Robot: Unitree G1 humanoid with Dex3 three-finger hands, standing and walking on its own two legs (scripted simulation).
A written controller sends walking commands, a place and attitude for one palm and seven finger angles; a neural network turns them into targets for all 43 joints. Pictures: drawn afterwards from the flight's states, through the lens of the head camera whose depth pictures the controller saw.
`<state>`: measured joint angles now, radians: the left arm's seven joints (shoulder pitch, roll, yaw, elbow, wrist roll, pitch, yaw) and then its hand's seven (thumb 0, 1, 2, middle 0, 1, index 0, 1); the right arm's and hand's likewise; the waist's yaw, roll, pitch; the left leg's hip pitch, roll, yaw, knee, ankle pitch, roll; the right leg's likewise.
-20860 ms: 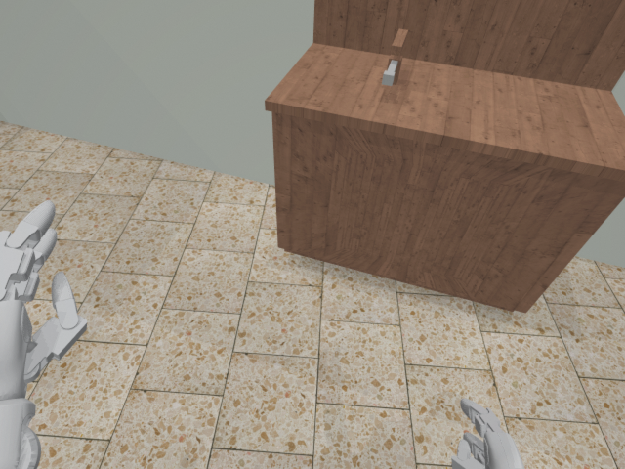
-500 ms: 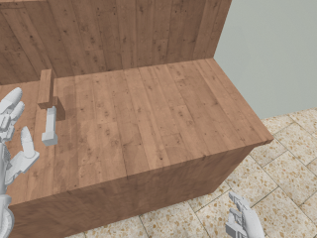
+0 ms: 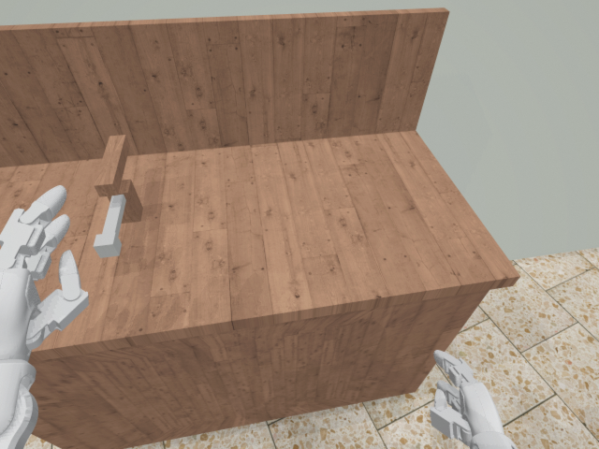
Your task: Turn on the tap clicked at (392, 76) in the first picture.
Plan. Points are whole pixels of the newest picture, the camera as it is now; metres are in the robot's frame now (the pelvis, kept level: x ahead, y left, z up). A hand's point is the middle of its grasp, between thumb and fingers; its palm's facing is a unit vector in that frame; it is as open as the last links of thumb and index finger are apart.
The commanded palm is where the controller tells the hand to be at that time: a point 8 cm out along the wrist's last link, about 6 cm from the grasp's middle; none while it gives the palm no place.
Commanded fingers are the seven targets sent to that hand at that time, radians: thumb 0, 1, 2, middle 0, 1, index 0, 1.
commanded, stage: turn the palm inward beside the body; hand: left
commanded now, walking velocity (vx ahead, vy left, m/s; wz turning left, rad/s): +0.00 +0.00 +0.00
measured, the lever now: (107, 245) +0.37 +0.34 +0.04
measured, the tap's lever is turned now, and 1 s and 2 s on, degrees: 0 0 0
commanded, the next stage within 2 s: reach beside the lever's end, fingers flat in 1.84 s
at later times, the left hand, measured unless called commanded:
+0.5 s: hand (104, 290) +0.23 +0.24 +0.15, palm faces +0.44 -0.84 -0.31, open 7.4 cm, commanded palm +0.18 +0.28 +0.16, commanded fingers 0.00 0.90 0.90 -0.20 -0.30 -0.20 -0.30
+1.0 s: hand (103, 329) +0.20 +0.23 +0.13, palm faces +0.44 -0.88 -0.19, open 7.4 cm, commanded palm +0.14 +0.27 +0.15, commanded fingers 0.00 0.90 0.90 -0.20 -0.30 -0.20 -0.30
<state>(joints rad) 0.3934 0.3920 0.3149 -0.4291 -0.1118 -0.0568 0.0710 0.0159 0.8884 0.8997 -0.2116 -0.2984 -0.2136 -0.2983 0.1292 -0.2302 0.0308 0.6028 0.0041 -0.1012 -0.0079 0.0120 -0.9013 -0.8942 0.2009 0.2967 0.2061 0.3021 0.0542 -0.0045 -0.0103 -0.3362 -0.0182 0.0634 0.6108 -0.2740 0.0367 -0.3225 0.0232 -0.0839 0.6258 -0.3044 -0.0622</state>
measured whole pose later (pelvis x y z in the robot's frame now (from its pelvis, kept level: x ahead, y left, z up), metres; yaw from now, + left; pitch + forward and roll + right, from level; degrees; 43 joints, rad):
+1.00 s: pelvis +0.01 -0.01 -0.01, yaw +2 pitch +1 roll +0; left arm 0.49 0.28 0.24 -0.44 -0.21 0.03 0.13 0.01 0.89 0.90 -0.20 -0.30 -0.21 -0.30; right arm 0.17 -0.23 0.06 0.63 0.05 -0.21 -0.08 0.01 -0.90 -0.89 0.20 0.30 0.21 0.30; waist 0.07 0.05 -0.06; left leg -0.38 -0.02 -0.01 0.68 -0.32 0.02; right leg -0.33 0.04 -0.13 0.66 -0.35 -0.08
